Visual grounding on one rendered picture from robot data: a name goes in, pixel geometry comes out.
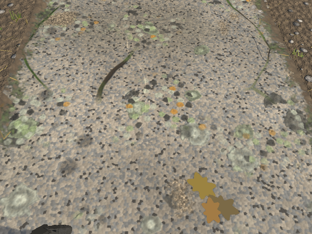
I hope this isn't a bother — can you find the left robot hand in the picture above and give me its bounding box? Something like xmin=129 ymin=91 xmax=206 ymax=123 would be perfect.
xmin=30 ymin=224 xmax=72 ymax=234

